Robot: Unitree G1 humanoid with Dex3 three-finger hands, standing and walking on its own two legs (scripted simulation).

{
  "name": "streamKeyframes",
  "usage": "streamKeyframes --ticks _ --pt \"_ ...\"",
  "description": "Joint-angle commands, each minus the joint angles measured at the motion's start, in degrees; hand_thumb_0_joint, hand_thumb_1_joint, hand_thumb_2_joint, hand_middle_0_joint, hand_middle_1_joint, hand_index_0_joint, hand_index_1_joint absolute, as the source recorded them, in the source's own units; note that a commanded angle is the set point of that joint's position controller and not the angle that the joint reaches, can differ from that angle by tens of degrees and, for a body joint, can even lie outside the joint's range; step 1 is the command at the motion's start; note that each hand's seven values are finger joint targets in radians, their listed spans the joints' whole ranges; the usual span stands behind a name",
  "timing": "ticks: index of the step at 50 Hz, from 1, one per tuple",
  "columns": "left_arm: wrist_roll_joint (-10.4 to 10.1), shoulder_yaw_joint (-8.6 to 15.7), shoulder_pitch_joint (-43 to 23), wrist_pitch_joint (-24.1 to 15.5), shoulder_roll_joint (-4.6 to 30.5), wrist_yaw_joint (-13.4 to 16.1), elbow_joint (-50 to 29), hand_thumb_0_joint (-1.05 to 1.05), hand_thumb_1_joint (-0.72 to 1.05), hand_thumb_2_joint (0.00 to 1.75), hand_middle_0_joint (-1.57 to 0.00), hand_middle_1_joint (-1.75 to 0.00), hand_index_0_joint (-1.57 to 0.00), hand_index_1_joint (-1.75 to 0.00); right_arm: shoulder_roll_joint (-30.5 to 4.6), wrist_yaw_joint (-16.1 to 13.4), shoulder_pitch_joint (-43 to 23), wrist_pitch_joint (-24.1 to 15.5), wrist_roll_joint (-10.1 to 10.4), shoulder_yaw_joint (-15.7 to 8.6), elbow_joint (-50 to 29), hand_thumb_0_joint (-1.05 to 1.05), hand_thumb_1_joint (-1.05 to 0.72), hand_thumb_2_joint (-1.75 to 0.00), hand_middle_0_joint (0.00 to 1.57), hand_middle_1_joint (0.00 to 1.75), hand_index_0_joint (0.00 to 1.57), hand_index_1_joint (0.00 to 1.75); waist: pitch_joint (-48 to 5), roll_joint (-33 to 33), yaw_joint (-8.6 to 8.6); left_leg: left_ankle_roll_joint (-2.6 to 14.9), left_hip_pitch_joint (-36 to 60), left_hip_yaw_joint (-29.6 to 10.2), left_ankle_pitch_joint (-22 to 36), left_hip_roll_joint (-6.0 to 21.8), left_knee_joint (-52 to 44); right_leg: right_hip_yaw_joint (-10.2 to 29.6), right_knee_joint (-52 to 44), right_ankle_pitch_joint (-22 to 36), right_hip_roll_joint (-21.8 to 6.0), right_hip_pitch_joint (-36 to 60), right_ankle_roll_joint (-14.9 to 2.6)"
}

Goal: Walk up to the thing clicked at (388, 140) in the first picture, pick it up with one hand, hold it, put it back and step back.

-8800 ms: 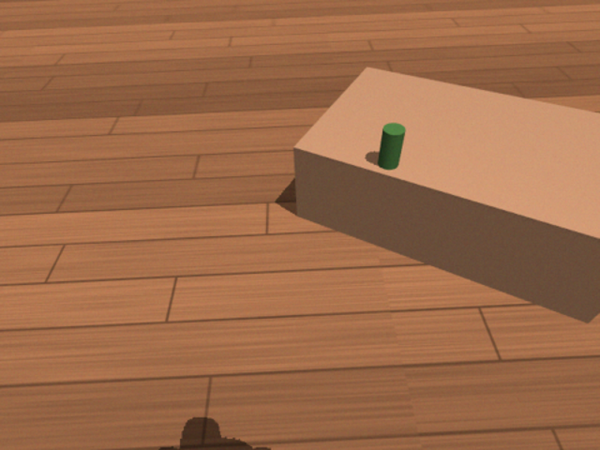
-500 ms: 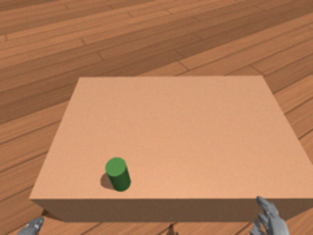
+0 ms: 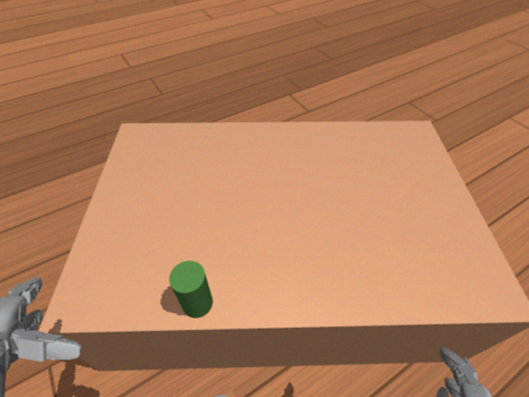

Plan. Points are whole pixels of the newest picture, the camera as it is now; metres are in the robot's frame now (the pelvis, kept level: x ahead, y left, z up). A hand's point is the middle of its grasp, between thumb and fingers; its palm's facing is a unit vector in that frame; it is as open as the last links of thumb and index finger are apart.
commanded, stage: go down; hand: left
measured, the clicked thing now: (192, 290) +0.41 +0.18 -0.26
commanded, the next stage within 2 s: none
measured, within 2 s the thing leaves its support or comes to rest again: neither
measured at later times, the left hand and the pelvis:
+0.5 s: hand (39, 284) +0.31 +0.36 +0.01, palm faces +0.14 -0.98 -0.16, open 17.2 cm; pelvis +0.00 +0.00 +0.00, yaw -1 degrees
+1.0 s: hand (33, 261) +0.34 +0.37 +0.02, palm faces +0.15 -0.98 -0.13, open 17.3 cm; pelvis +0.00 +0.01 +0.00, yaw -2 degrees
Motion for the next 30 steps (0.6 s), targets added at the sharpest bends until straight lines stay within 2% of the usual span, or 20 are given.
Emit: streamKeyframes --ticks 1,3,5,6,7,8,9,11,12,13,15,18,19,20,22,25,28,30 --pt "-0.33 7.81 -11.42 -6.62 18.58 -3.52 -3.33 0.00 -0.57 0.06 -0.07 -0.02 -0.03 -0.05 -9.81 -0.68 0.67 -2.51 -0.30 -4.04 -6.39 0.00 -0.91 -0.91 0.20 0.30 0.20 0.30 -10.32 5.58 1.38 1.19 14.42 0.24 14.02 -2.35 -8.70 -0.78 -7.43 13.12 2.69 -0.59 -2.46" --pt "-0.06 8.88 -12.35 -9.12 20.11 -4.61 -1.34 0.00 -0.57 0.06 -0.06 -0.02 -0.03 -0.05 -9.98 -0.48 1.39 -2.25 -0.61 -4.37 -6.03 0.00 -0.91 -0.91 0.20 0.30 0.20 0.30 -10.97 5.68 2.00 1.23 14.50 0.39 15.17 -2.24 -8.58 -0.64 -7.26 13.94 2.67 -0.75 -2.52" --pt "-0.10 9.05 -13.61 -11.27 19.89 -5.53 0.96 0.00 -0.55 0.08 -0.06 -0.02 -0.02 -0.05 -10.38 -0.36 2.44 -2.10 -0.83 -4.65 -5.64 0.00 -0.91 -0.91 0.20 0.30 0.20 0.30 -12.21 5.36 1.67 1.27 15.64 0.50 16.08 -2.12 -8.34 -0.71 -6.94 14.61 2.73 -0.71 -2.54" --pt "-0.04 10.22 -14.64 -12.65 21.81 -5.70 -0.15 0.00 -0.52 0.09 -0.05 -0.01 -0.02 -0.05 -10.39 -0.32 2.57 -1.92 -0.95 -4.73 -5.60 0.00 -0.90 -0.91 0.20 0.30 0.20 0.30 -12.56 6.13 2.40 1.22 15.56 0.76 16.96 -2.22 -8.21 -0.46 -6.93 15.50 2.57 -0.18 -2.51" --pt "0.16 10.36 -15.05 -13.61 21.92 -5.97 1.13 0.00 -0.54 0.09 -0.06 -0.02 -0.02 -0.05 -10.53 -0.22 2.87 -1.73 -1.04 -4.85 -5.41 0.00 -0.90 -0.91 0.20 0.30 0.20 0.30 -13.39 6.98 2.17 1.20 16.41 0.33 17.80 -1.93 -8.32 -0.75 -6.52 15.55 2.75 -0.95 -2.61" --pt "0.11 10.93 -15.48 -14.54 22.34 -6.26 1.59 0.00 -0.54 0.08 -0.06 -0.01 -0.02 -0.04 -10.65 -0.03 3.14 -1.59 -1.15 -4.89 -5.48 0.00 -0.91 -0.91 0.20 0.30 0.20 0.30 -13.21 7.32 2.66 1.02 16.62 -0.01 18.05 -1.66 -8.71 -1.04 -6.19 15.24 2.89 -1.09 -2.72" --pt "0.03 10.30 -15.68 -15.16 21.71 -6.52 3.48 0.00 -0.53 0.08 -0.06 -0.01 -0.02 -0.04 -10.91 0.00 3.70 -1.36 -1.12 -5.16 -4.98 0.00 -0.91 -0.91 0.20 0.30 0.20 0.30 -13.23 6.46 2.10 1.21 17.03 0.16 18.21 -1.68 -8.63 -0.92 -6.57 15.52 2.84 -1.48 -2.70" --pt "0.14 11.21 -18.72 -17.07 23.23 -6.67 3.14 0.00 -0.51 0.08 -0.06 -0.02 -0.02 -0.04 -10.32 -0.05 2.95 -1.04 -1.21 -4.41 -6.07 0.00 -0.90 -0.91 0.20 0.30 0.20 0.30 -12.79 5.54 2.13 1.32 15.91 0.71 17.63 -1.93 -8.41 -0.43 -7.03 16.05 2.65 -0.61 -2.51" --pt "-0.08 11.34 -18.27 -17.66 23.31 -7.03 4.88 0.00 -0.51 0.08 -0.05 -0.01 -0.02 -0.04 -10.88 -0.11 4.08 -0.77 -1.26 -4.93 -5.01 0.00 -0.91 -0.91 0.20 0.30 0.20 0.30 -13.79 5.90 1.89 1.48 16.55 0.83 19.09 -2.00 -7.94 -0.26 -7.02 17.46 2.49 -0.37 -2.45" --pt "-0.24 11.70 -21.69 -18.74 24.57 -7.30 2.60 0.00 -0.50 0.08 -0.06 -0.01 -0.02 -0.04 -10.92 -0.10 3.70 -0.74 -1.31 -4.67 -5.48 0.00 -0.90 -0.91 0.20 0.30 0.20 0.30 -14.19 6.96 1.90 1.40 17.43 0.77 18.74 -1.89 -8.20 -0.17 -7.19 16.90 2.53 -0.67 -2.52" --pt "0.05 12.02 -25.01 -20.29 26.01 -7.86 4.36 0.00 -0.48 0.08 -0.05 -0.01 -0.02 -0.04 -11.06 -0.21 4.19 -0.46 -1.48 -4.64 -4.97 0.00 -0.90 -0.91 0.20 0.30 0.20 0.30 -13.92 7.81 1.42 1.29 18.05 0.59 17.86 -1.71 -8.48 -0.26 -7.15 15.90 2.57 -2.05 -2.66" --pt "-0.16 12.00 -25.78 -22.08 25.82 -8.51 9.23 0.00 -0.47 0.08 -0.05 -0.01 -0.02 -0.03 -11.06 -0.28 4.00 -0.11 -1.59 -4.34 -4.95 0.00 -0.90 -0.90 0.20 0.30 0.20 0.30 -12.43 6.06 1.29 1.43 16.23 0.97 14.73 -2.02 -8.77 0.14 -8.21 14.16 2.43 -1.95 -2.68" --pt "-0.08 12.14 -26.87 -22.51 26.19 -8.91 10.85 0.00 -0.46 0.08 -0.05 -0.01 -0.02 -0.03 -11.51 -0.34 4.80 0.00 -1.60 -4.49 -4.74 0.00 -0.90 -0.90 0.20 0.30 0.20 0.30 -13.00 5.82 0.83 1.47 16.88 0.83 15.23 -1.95 -8.71 0.01 -8.00 14.59 2.49 -1.97 -2.78" --pt "-0.01 12.66 -27.74 -23.09 27.52 -9.29 10.71 0.00 -0.45 0.08 -0.05 -0.01 -0.02 -0.03 -11.33 -0.27 4.78 0.20 -1.74 -4.24 -4.66 0.00 -0.90 -0.90 0.20 0.30 0.20 0.30 -12.92 7.02 1.65 1.38 16.23 0.81 15.10 -2.00 -8.84 0.07 -8.02 14.40 2.40 -2.00 -2.82" --pt "-0.01 11.55 -27.86 -23.63 26.33 -10.12 14.31 0.00 -0.46 0.07 -0.05 -0.01 -0.03 -0.03 -11.62 -0.11 5.24 0.59 -1.78 -4.34 -4.55 0.00 -0.90 -0.90 0.20 0.30 0.20 0.30 -13.13 7.18 0.92 1.43 17.45 0.66 16.50 -1.80 -8.57 -0.22 -7.83 15.28 2.49 -3.05 -2.81" --pt "-0.10 12.15 -29.98 -25.07 27.99 -10.61 15.85 0.00 -0.48 0.06 -0.06 -0.02 -0.04 -0.04 -11.65 0.12 5.08 1.01 -1.75 -4.01 -4.86 0.00 -0.90 -0.90 0.20 0.30 0.20 0.30 -12.59 6.75 1.62 1.36 15.63 0.66 14.27 -1.89 -8.92 -0.24 -7.88 13.39 2.54 -3.30 -3.05" --pt "-0.29 11.83 -32.57 -26.34 28.02 -11.12 16.66 0.00 -0.47 0.06 -0.05 -0.02 -0.03 -0.04 -11.86 0.38 5.56 1.30 -1.81 -4.08 -4.92 0.00 -0.90 -0.90 0.20 0.30 0.20 0.30 -13.71 7.31 0.87 1.30 16.92 0.12 14.40 -1.43 -8.94 -0.58 -7.39 13.24 2.72 -4.18 -3.04" --pt "-0.55 12.39 -32.61 -26.90 28.80 -11.20 18.18 0.00 -0.48 0.06 -0.06 -0.02 -0.03 -0.04 -12.17 0.41 5.77 1.71 -1.77 -4.01 -5.00 0.00 -0.90 -0.90 0.20 0.30 0.20 0.30 -14.71 7.25 0.89 1.36 17.83 0.23 16.58 -1.38 -8.59 -0.67 -7.31 14.77 2.71 -4.15 -2.99"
